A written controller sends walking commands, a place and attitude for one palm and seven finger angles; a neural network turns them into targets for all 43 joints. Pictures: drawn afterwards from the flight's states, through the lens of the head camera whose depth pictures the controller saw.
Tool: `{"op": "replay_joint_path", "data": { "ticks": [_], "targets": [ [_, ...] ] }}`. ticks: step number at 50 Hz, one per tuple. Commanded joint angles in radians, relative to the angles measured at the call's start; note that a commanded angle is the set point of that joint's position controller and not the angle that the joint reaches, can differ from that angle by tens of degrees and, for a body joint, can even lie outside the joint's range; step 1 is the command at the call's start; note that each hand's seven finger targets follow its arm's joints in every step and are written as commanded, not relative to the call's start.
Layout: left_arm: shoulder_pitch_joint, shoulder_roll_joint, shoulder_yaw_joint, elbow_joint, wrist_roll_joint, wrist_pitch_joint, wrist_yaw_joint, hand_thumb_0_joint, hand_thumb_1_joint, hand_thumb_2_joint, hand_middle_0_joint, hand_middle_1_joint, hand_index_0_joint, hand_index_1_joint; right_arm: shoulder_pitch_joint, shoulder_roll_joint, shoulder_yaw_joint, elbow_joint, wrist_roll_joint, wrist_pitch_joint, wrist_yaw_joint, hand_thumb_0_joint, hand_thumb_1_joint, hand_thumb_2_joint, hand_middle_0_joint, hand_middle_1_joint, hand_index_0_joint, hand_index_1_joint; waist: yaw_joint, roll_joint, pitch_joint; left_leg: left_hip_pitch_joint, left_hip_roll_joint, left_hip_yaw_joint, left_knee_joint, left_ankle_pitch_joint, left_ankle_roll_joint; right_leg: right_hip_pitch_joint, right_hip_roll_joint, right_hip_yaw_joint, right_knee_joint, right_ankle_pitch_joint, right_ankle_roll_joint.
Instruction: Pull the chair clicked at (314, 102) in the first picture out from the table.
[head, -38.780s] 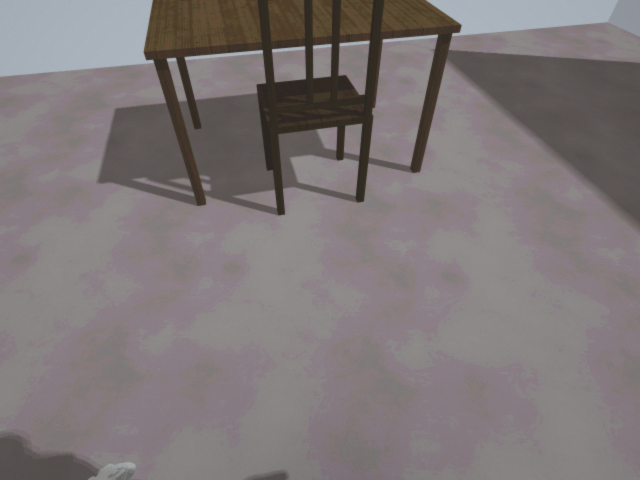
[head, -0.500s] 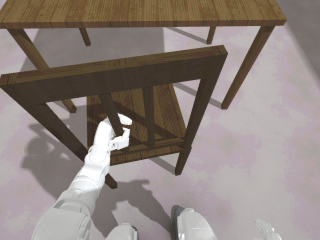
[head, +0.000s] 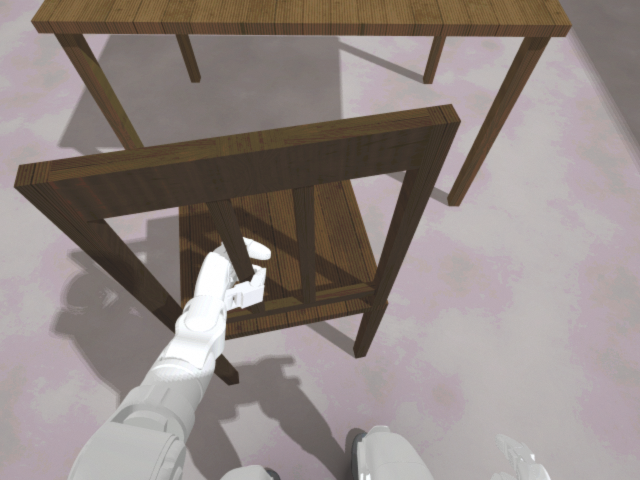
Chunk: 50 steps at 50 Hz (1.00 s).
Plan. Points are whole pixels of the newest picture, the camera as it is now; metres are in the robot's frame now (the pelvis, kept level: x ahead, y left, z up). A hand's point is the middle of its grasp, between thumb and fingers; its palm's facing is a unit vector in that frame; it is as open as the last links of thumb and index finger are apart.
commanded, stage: step backward, pulling the chair out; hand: left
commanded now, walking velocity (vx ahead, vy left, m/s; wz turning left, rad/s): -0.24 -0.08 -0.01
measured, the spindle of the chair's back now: (242, 265) +0.39 +0.11 -0.05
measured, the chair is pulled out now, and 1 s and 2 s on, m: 0.46 0.60 0.60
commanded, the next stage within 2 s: stop walking, hand still on the chair in 0.22 s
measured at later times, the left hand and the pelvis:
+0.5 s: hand (245, 357) +0.26 +0.10 -0.06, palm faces -0.07 -0.99 -0.16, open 5.3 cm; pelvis -0.09 +0.00 +0.00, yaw -3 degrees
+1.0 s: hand (238, 388) +0.23 +0.10 -0.06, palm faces -0.12 -0.98 -0.16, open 5.5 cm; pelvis -0.04 +0.01 +0.01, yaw -4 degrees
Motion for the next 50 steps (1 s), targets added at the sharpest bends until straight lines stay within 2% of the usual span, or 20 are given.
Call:
{"op": "replay_joint_path", "data": {
  "ticks": [1,3,4,5,7,8,10,11,14,16,18,19,25,29,30,34,36,39,45,50],
  "targets": [
    [-0.321,0.077,0.012,-0.175,0.018,-0.077,0.002,0.000,0.900,0.900,-0.500,-1.450,-0.500,-1.450,0.073,-0.142,-0.053,-0.061,0.002,-0.025,0.016,0.000,-0.900,-0.900,0.200,0.300,0.200,0.300,0.041,0.131,-0.390,0.234,0.318,-0.178,-0.002,0.788,0.115,0.168,0.015,0.003,-0.054,-0.036,-0.023],
    [-0.369,0.081,0.000,-0.138,0.031,-0.088,0.000,0.000,0.900,0.900,-0.500,-1.450,-0.500,-1.450,0.109,-0.149,-0.055,-0.034,0.014,-0.032,0.021,0.000,-0.900,-0.900,0.200,0.300,0.200,0.300,0.025,0.076,-0.456,0.267,0.239,-0.114,0.110,0.758,0.047,0.306,-0.018,0.017,-0.247,0.357,-0.025],
    [-0.389,0.104,0.004,-0.118,0.037,-0.100,0.000,0.000,0.900,0.900,-0.500,-1.450,-0.500,-1.450,0.112,-0.149,-0.054,-0.023,0.014,-0.034,0.014,0.000,-0.900,-0.900,0.200,0.300,0.200,0.300,0.019,0.035,-0.477,0.181,0.200,-0.066,0.139,0.623,0.016,0.397,-0.082,0.073,-0.245,0.602,-0.050],
    [-0.389,0.116,0.001,-0.084,0.042,-0.107,-0.004,0.000,0.900,0.900,-0.500,-1.450,-0.500,-1.450,0.106,-0.139,-0.048,-0.019,0.012,-0.037,0.005,0.000,-0.900,-0.900,0.200,0.300,0.200,0.300,0.015,-0.019,-0.432,0.079,0.148,-0.043,0.157,0.365,-0.012,0.422,-0.149,0.121,-0.235,0.729,-0.076],
    [-0.344,0.197,0.060,-0.046,0.025,-0.082,0.002,0.000,0.900,0.900,-0.500,-1.450,-0.500,-1.450,0.073,-0.152,-0.051,-0.013,0.026,-0.036,-0.007,0.000,-0.900,-0.900,0.200,0.300,0.200,0.300,0.042,-0.143,-0.466,-0.092,0.071,-0.070,0.223,-0.087,-0.031,0.523,-0.257,0.231,-0.197,0.940,-0.138],
    [-0.340,0.196,0.067,-0.033,0.023,-0.077,0.001,0.000,0.900,0.900,-0.500,-1.450,-0.500,-1.450,0.046,-0.141,-0.048,-0.023,0.033,-0.041,-0.006,0.000,-0.900,-0.900,0.200,0.300,0.200,0.300,0.062,-0.143,-0.460,-0.123,0.064,-0.103,0.260,-0.170,-0.021,0.498,-0.278,0.238,-0.201,0.860,-0.139],
    [-0.342,0.182,0.058,-0.052,0.022,-0.071,-0.003,0.000,0.900,0.900,-0.500,-1.450,-0.500,-1.450,0.033,-0.129,-0.031,-0.021,0.030,-0.050,-0.007,0.000,-0.900,-0.900,0.200,0.300,0.200,0.300,0.059,-0.094,-0.460,-0.104,0.064,-0.116,0.231,-0.163,-0.017,0.443,-0.277,0.214,-0.204,0.697,-0.133],
    [-0.331,0.184,0.054,-0.051,0.018,-0.064,0.001,0.000,0.900,0.900,-0.500,-1.450,-0.500,-1.450,0.038,-0.137,-0.024,-0.005,0.027,-0.047,-0.012,0.000,-0.900,-0.900,0.200,0.300,0.200,0.300,0.051,-0.041,-0.466,-0.058,0.069,-0.107,0.139,-0.107,-0.016,0.440,-0.262,0.184,-0.190,0.661,-0.128],
    [-0.315,0.173,0.049,-0.074,0.005,-0.063,0.005,0.000,0.900,0.900,-0.500,-1.450,-0.500,-1.450,0.054,-0.137,-0.024,-0.018,0.025,-0.046,-0.024,0.000,-0.900,-0.900,0.200,0.300,0.200,0.300,0.038,-0.065,-0.517,0.081,0.095,-0.066,-0.050,0.195,-0.003,0.394,-0.180,0.105,-0.125,0.513,-0.058],
    [-0.293,0.137,0.024,-0.080,-0.004,-0.060,0.003,0.000,0.900,0.900,-0.500,-1.450,-0.500,-1.450,0.060,-0.166,-0.041,-0.041,0.026,-0.038,-0.025,0.000,-0.900,-0.900,0.200,0.300,0.200,0.300,0.041,0.035,-0.483,0.131,0.185,-0.143,-0.079,0.372,0.051,0.299,-0.067,0.046,-0.116,0.302,-0.003],
    [-0.348,0.134,0.030,-0.325,-0.004,-0.075,0.001,0.000,0.900,0.900,-0.500,-1.450,-0.500,-1.450,-0.013,-0.121,-0.017,-0.117,0.019,-0.029,-0.018,0.000,-0.900,-0.900,0.200,0.300,0.200,0.300,0.058,0.230,-0.469,0.029,0.231,-0.211,-0.134,0.246,0.108,0.355,-0.015,0.021,-0.040,0.019,0.002],
    [-0.339,0.125,0.027,-0.316,-0.001,-0.065,0.004,0.000,0.900,0.900,-0.500,-1.450,-0.500,-1.450,-0.020,-0.114,-0.011,-0.119,0.021,-0.031,-0.020,0.000,-0.900,-0.900,0.200,0.300,0.200,0.300,0.064,0.238,-0.439,-0.015,0.229,-0.210,-0.148,0.157,0.113,0.368,-0.003,0.017,-0.046,-0.061,-0.002],
    [-0.224,0.123,0.020,-0.340,0.009,-0.006,0.010,0.000,0.900,0.900,-0.500,-1.450,-0.500,-1.450,0.016,-0.120,-0.016,-0.134,0.026,-0.045,-0.012,0.000,-0.900,-0.900,0.200,0.300,0.200,0.300,0.044,0.072,-0.391,-0.033,0.108,-0.072,-0.113,-0.243,0.064,0.351,-0.012,0.071,-0.204,-0.232,-0.011],
    [-0.151,0.139,0.023,-0.359,0.018,-0.006,0.014,0.000,0.900,0.900,-0.500,-1.450,-0.500,-1.450,0.022,-0.110,-0.012,-0.112,0.012,-0.051,-0.012,0.000,-0.900,-0.900,0.200,0.300,0.200,0.300,0.037,-0.021,-0.332,0.044,0.036,-0.030,-0.030,-0.225,0.048,0.224,-0.071,0.154,-0.351,-0.391,-0.039],
    [-0.125,0.143,0.029,-0.361,0.021,-0.009,0.015,0.000,0.900,0.900,-0.500,-1.450,-0.500,-1.450,0.018,-0.103,-0.010,-0.106,0.006,-0.053,-0.014,0.000,-0.900,-0.900,0.200,0.300,0.200,0.300,0.037,-0.057,-0.318,0.061,0.024,-0.024,-0.012,-0.196,0.047,0.209,-0.084,0.163,-0.371,-0.391,-0.042],
    [-0.029,0.123,0.027,-0.412,0.023,-0.018,0.014,0.000,0.900,0.900,-0.500,-1.450,-0.500,-1.450,-0.009,-0.092,-0.001,-0.095,-0.002,-0.076,-0.019,0.000,-0.900,-0.900,0.200,0.300,0.200,0.300,0.046,-0.022,-0.294,0.097,0.050,-0.072,-0.090,-0.079,0.053,0.233,-0.065,0.132,-0.345,-0.235,-0.031],
    [0.027,0.120,0.019,-0.411,0.025,-0.017,0.015,0.000,0.900,0.900,-0.500,-1.450,-0.500,-1.450,-0.016,-0.097,-0.003,-0.091,0.003,-0.080,-0.021,0.000,-0.900,-0.900,0.200,0.300,0.200,0.300,0.054,0.014,-0.264,0.073,0.071,-0.096,-0.151,-0.103,0.058,0.243,-0.045,0.114,-0.342,-0.220,-0.019],
    [0.085,0.095,0.002,-0.401,0.029,-0.012,0.017,0.000,0.900,0.900,-0.500,-1.450,-0.500,-1.450,-0.019,-0.089,-0.001,-0.101,0.005,-0.077,-0.020,0.000,-0.900,-0.900,0.200,0.300,0.200,0.300,0.061,-0.028,-0.237,0.060,0.064,-0.076,-0.151,-0.113,0.055,0.237,-0.049,0.125,-0.361,-0.231,-0.020],
    [0.185,0.077,-0.019,-0.482,0.036,-0.011,0.016,0.000,0.900,0.900,-0.500,-1.450,-0.500,-1.450,-0.039,-0.094,-0.009,-0.114,0.001,-0.087,-0.019,0.000,-0.900,-0.900,0.200,0.300,0.200,0.300,0.062,0.007,-0.339,0.162,0.093,-0.069,-0.138,0.225,0.039,0.356,-0.052,0.088,-0.264,0.231,-0.032],
    [0.260,0.072,-0.036,-0.530,0.034,-0.002,0.013,0.000,0.900,0.900,-0.500,-1.450,-0.500,-1.450,-0.050,-0.094,-0.009,-0.126,-0.002,-0.077,-0.016,0.000,-0.900,-0.900,0.200,0.300,0.200,0.300,0.059,0.015,-0.369,0.201,0.102,-0.065,-0.131,0.353,0.027,0.393,-0.060,0.072,-0.235,0.405,-0.036]
  ]
}}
